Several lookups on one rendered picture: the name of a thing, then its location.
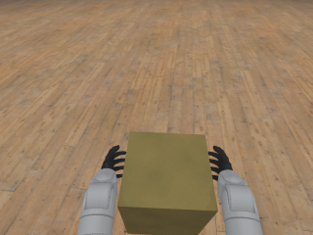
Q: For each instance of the carton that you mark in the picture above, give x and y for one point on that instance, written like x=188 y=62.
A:
x=166 y=186

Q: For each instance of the right robot forearm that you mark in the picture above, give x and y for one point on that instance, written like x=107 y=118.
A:
x=239 y=209

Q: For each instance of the left robot hand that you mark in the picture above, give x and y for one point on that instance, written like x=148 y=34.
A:
x=109 y=161

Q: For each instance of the left robot forearm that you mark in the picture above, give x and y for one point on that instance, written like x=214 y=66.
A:
x=98 y=205

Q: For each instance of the right robot hand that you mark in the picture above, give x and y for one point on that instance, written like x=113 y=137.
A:
x=222 y=161

